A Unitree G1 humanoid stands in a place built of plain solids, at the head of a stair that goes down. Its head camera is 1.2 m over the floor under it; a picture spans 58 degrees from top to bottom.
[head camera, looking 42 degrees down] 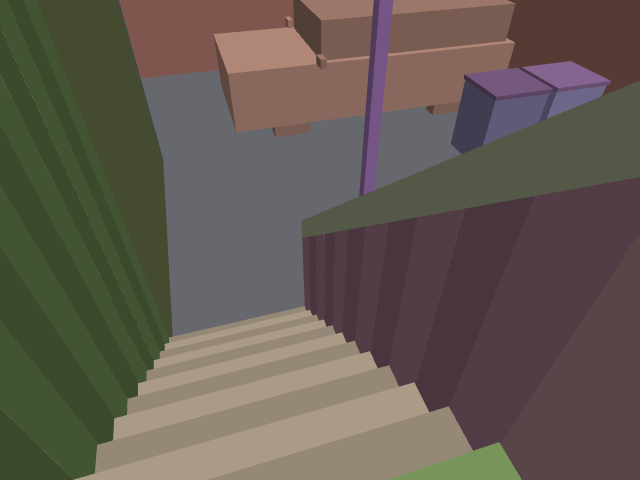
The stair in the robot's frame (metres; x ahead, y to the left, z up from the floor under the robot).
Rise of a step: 0.18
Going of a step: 0.20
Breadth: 1.25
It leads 17 degrees to the left of straight ahead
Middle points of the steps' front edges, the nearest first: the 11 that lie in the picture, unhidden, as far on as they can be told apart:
0.53 0.17 -0.18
0.72 0.23 -0.37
0.91 0.28 -0.55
1.11 0.34 -0.73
1.30 0.40 -0.92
1.49 0.46 -1.10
1.69 0.51 -1.29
1.88 0.57 -1.47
2.07 0.63 -1.65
2.27 0.69 -1.84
2.46 0.75 -2.02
